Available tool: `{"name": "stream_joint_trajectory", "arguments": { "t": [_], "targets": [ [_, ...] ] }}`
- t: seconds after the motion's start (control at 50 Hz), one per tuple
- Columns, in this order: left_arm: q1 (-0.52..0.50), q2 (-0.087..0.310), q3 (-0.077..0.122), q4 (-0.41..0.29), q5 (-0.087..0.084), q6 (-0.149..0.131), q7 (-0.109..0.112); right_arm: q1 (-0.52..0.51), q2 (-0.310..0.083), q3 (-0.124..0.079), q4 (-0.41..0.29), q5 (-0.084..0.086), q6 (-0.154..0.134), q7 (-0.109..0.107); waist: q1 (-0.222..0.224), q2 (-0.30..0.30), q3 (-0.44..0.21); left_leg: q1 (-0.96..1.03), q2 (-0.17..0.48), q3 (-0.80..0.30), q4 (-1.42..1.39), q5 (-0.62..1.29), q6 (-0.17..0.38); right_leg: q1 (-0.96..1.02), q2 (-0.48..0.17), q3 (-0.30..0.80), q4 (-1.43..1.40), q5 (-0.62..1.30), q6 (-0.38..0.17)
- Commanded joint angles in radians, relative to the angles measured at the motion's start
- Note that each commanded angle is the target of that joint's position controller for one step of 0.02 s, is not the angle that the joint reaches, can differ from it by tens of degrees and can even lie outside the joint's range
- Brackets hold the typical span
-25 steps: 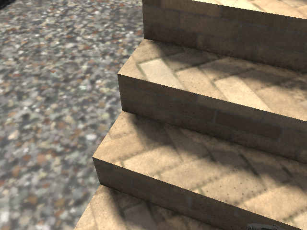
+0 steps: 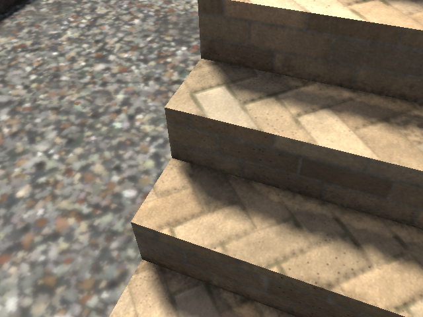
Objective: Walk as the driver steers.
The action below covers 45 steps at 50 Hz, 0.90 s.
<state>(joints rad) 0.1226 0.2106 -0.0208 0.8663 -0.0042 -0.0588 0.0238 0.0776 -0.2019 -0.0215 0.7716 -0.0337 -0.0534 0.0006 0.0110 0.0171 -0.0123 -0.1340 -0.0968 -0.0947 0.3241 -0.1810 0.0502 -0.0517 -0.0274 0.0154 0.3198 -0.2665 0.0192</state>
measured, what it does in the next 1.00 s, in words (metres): stands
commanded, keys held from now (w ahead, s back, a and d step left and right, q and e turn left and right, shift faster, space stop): no key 0.68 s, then w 0.32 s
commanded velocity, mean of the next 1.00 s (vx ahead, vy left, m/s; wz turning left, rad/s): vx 0.14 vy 0.00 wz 0.00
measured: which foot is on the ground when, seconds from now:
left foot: down 0.00-1.00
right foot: down 0.00-1.00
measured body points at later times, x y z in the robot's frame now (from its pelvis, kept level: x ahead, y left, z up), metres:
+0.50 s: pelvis -0.03 -0.01 +0.00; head -0.03 -0.01 +0.45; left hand +0.03 +0.24 -0.14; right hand +0.03 -0.26 -0.15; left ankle -0.01 +0.09 -0.75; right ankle -0.06 -0.13 -0.75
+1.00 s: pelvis -0.02 -0.01 +0.00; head -0.03 -0.01 +0.45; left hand +0.04 +0.24 -0.14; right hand +0.05 -0.25 -0.15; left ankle -0.01 +0.09 -0.75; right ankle -0.06 -0.13 -0.75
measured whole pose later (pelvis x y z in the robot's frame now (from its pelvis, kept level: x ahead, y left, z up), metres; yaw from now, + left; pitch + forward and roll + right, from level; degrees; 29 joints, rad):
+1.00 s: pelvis -0.02 -0.01 +0.00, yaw +0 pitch +0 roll +0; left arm 0.23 0.21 -0.04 1.04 0.00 -0.06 0.01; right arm 0.21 -0.22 0.00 1.03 0.01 -0.02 -0.02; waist 0.00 0.01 -0.03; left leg -0.18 -0.08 -0.10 0.36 -0.17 0.04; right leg -0.10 -0.01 0.01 0.36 -0.26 0.01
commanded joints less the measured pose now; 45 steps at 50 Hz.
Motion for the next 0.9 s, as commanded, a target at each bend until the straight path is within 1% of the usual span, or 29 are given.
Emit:
{"name": "stream_joint_trajectory", "arguments": {
  "t": [0.02,0.08,0.12,0.14,0.18,0.22,0.24,0.26,0.36,0.38,0.4,0.42,0.44,0.46,0.48,0.52,0.56,0.68,0.7,0.72,0.76,0.78,0.82,0.9],
  "targets": [
    [-0.003,0.102,0.024,-0.012,0.000,-0.003,0.005,-0.004,-0.085,-0.015,-0.006,0.003,-0.009,-0.008,-0.002,-0.005,-0.058,0.045,0.138,-0.078,0.004,0.361,-0.018,-0.003,-0.066,0.040,0.003,0.285,-0.028],
    [0.005,0.103,0.024,0.025,0.003,-0.002,0.002,0.014,-0.104,-0.015,0.036,0.006,-0.008,-0.012,0.000,-0.014,-0.040,0.032,0.137,-0.079,0.001,0.315,-0.016,-0.007,-0.067,0.041,0.003,0.264,-0.029],
    [0.011,0.104,0.024,0.050,0.003,-0.001,0.001,0.028,-0.107,-0.014,0.061,0.009,-0.006,-0.013,0.001,-0.014,-0.034,0.025,0.136,-0.079,-0.002,0.286,-0.016,-0.008,-0.065,0.040,0.004,0.246,-0.030],
    [0.017,0.109,0.025,0.064,-0.002,-0.001,0.004,0.032,-0.114,-0.017,0.074,0.014,-0.005,-0.016,0.002,-0.023,-0.029,0.023,0.134,-0.082,-0.003,0.265,-0.012,-0.010,-0.064,0.043,0.005,0.227,-0.030],
    [0.025,0.104,0.022,0.087,0.001,0.000,0.006,0.046,-0.114,-0.016,0.097,0.015,-0.002,-0.019,0.002,-0.020,-0.016,0.015,0.133,-0.082,-0.006,0.242,-0.010,-0.018,-0.064,0.045,0.004,0.206,-0.031],
    [0.034,0.094,0.017,0.101,0.005,0.002,0.003,0.062,-0.112,-0.014,0.118,0.015,0.012,-0.016,-0.001,-0.018,-0.009,0.021,0.131,-0.081,-0.004,0.226,-0.005,-0.034,-0.064,0.041,0.008,0.179,-0.030],
    [0.041,0.095,0.016,0.110,0.006,0.003,0.003,0.069,-0.112,-0.013,0.127,0.015,0.016,-0.016,-0.002,-0.018,-0.001,0.017,0.131,-0.081,-0.005,0.216,-0.005,-0.042,-0.064,0.042,0.007,0.168,-0.031],
    [0.041,0.106,0.021,0.111,0.007,0.007,0.000,0.075,-0.104,-0.011,0.142,0.022,0.019,-0.020,-0.003,-0.017,-0.009,0.011,0.128,-0.075,0.004,0.196,0.000,-0.037,-0.063,0.042,0.004,0.169,-0.028],
    [0.067,0.092,0.015,0.137,0.009,0.015,0.000,0.106,-0.116,-0.007,0.192,0.020,0.030,-0.028,-0.006,-0.022,0.034,-0.024,0.127,-0.080,-0.002,0.145,0.001,-0.066,-0.060,0.046,0.003,0.128,-0.031],
    [0.070,0.109,0.015,0.142,0.008,0.017,0.002,0.110,-0.117,-0.005,0.199,0.014,0.033,-0.026,-0.011,-0.029,0.055,-0.026,0.126,-0.079,-0.007,0.134,0.001,-0.090,-0.062,0.045,0.002,0.106,-0.027],
    [0.097,0.082,0.007,0.149,0.022,0.018,-0.001,0.155,-0.110,-0.003,0.224,0.018,0.040,-0.028,-0.012,-0.052,0.060,-0.029,0.133,-0.081,-0.014,0.139,0.002,-0.093,-0.067,0.055,-0.020,0.085,-0.032],
    [0.079,0.092,0.008,0.147,0.019,0.016,0.000,0.129,-0.126,-0.006,0.226,0.023,0.042,-0.030,-0.006,-0.030,0.071,-0.019,0.126,-0.087,-0.005,0.149,0.005,-0.110,-0.064,0.051,-0.014,0.084,-0.030],
    [0.075,0.135,0.018,0.134,0.036,0.008,-0.022,0.085,-0.134,-0.012,0.189,0.068,0.057,-0.038,0.020,-0.053,0.067,-0.058,0.090,-0.075,-0.013,0.066,0.008,-0.096,-0.019,0.019,-0.032,0.013,-0.002],
    [0.064,0.125,0.018,0.139,0.036,0.003,-0.030,0.073,-0.132,-0.009,0.182,0.064,0.064,-0.045,0.012,-0.050,0.078,-0.060,0.090,-0.073,-0.022,0.037,0.008,-0.118,-0.019,0.023,-0.038,-0.002,0.002],
    [0.062,0.131,0.020,0.139,0.031,-0.002,-0.028,0.083,-0.150,-0.016,0.181,0.054,0.066,-0.054,0.007,-0.043,0.067,-0.057,0.083,-0.075,-0.027,0.016,0.008,-0.123,-0.014,0.025,-0.043,-0.009,0.001],
    [0.070,0.121,0.018,0.144,0.024,-0.007,-0.025,0.099,-0.138,-0.016,0.181,0.046,0.067,-0.059,0.004,-0.032,0.066,-0.052,0.085,-0.077,-0.028,0.035,0.008,-0.130,-0.017,0.028,-0.046,0.008,-0.004],
    [0.080,0.121,0.017,0.147,0.024,-0.009,-0.023,0.114,-0.131,-0.016,0.181,0.046,0.067,-0.059,0.003,-0.023,0.051,-0.038,0.088,-0.076,-0.021,0.058,0.010,-0.129,-0.018,0.029,-0.047,0.022,-0.009],
    [0.082,0.127,0.016,0.141,0.024,-0.014,-0.024,0.121,-0.134,-0.019,0.171,0.045,0.070,-0.058,0.002,-0.006,0.031,-0.035,0.091,-0.079,-0.015,0.066,0.012,-0.131,-0.020,0.029,-0.046,0.029,-0.014],
    [0.096,0.082,0.000,0.158,0.011,-0.001,-0.004,0.155,-0.120,-0.009,0.200,0.002,0.057,-0.039,-0.022,0.026,-0.013,0.014,0.122,-0.088,-0.021,0.062,0.011,-0.131,-0.061,0.062,-0.043,0.025,-0.038],
    [0.097,0.083,-0.007,0.156,0.011,0.007,0.003,0.163,-0.101,-0.004,0.213,0.004,0.052,-0.032,-0.021,0.021,-0.011,0.008,0.121,-0.102,-0.051,-0.012,0.006,-0.125,-0.054,0.057,-0.055,-0.021,-0.037],
    [0.079,0.104,-0.007,0.147,0.018,0.012,0.005,0.125,-0.122,-0.003,0.218,0.012,0.049,-0.028,-0.014,0.016,0.038,-0.034,0.117,-0.116,-0.084,-0.105,0.004,-0.141,-0.042,0.052,-0.062,-0.065,-0.034],
    [0.080,0.113,-0.006,0.145,0.019,0.011,0.003,0.116,-0.132,-0.003,0.218,0.015,0.048,-0.027,-0.013,0.006,0.048,-0.046,0.116,-0.118,-0.091,-0.114,0.006,-0.143,-0.038,0.051,-0.063,-0.067,-0.034],
    [0.091,0.110,-0.008,0.144,0.017,0.006,-0.001,0.109,-0.141,-0.002,0.223,0.020,0.042,-0.026,-0.009,-0.007,0.056,-0.062,0.113,-0.118,-0.096,-0.117,0.011,-0.135,-0.034,0.047,-0.059,-0.067,-0.036],
    [0.098,0.106,-0.007,0.137,0.015,-0.005,-0.003,0.097,-0.134,0.001,0.226,0.025,0.027,-0.022,-0.005,-0.030,0.056,-0.067,0.105,-0.106,-0.071,-0.093,0.023,-0.128,-0.034,0.051,-0.058,-0.072,-0.050]
  ]
}}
